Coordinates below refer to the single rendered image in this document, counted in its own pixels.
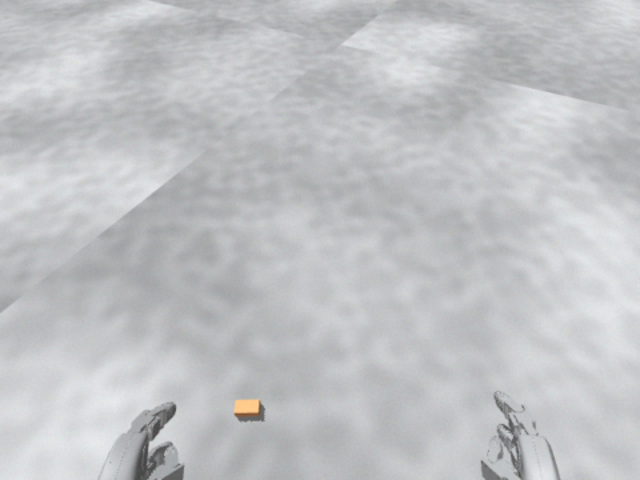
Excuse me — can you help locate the left robot hand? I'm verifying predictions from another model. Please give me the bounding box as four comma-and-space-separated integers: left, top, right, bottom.
98, 402, 184, 480

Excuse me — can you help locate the small box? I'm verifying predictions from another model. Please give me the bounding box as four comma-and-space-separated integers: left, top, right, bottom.
234, 399, 261, 417

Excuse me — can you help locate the right robot hand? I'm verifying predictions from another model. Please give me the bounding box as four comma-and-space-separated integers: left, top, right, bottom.
481, 391, 560, 480

